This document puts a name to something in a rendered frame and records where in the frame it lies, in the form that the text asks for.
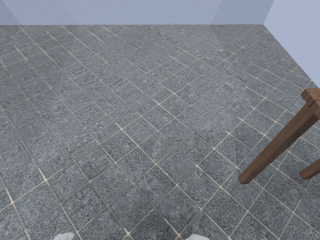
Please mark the table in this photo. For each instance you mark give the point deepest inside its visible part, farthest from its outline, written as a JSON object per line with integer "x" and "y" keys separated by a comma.
{"x": 297, "y": 126}

